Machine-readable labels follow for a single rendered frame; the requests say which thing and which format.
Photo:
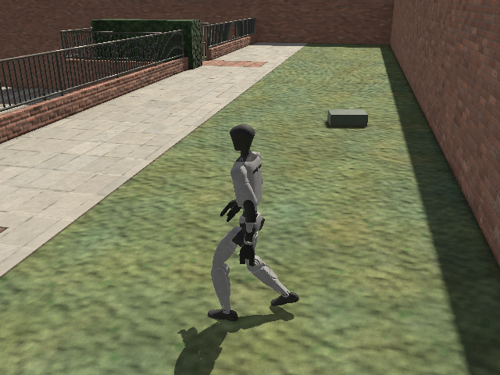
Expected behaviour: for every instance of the robot left hand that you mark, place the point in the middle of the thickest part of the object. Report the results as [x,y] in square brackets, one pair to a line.
[247,252]

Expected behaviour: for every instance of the right robot thigh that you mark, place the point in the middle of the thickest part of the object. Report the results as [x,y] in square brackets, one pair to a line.
[258,261]

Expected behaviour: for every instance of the right robot upper arm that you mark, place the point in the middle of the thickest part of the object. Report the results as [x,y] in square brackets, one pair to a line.
[259,155]

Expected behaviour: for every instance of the robot left forearm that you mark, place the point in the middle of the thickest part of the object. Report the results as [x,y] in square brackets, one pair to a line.
[250,221]

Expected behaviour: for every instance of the left robot shin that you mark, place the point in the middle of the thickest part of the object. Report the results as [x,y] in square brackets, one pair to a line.
[222,288]

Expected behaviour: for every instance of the robot right hand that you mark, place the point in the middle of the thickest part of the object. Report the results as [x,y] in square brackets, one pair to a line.
[234,209]

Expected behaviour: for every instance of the left robot upper arm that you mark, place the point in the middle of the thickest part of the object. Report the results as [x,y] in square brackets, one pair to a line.
[239,175]

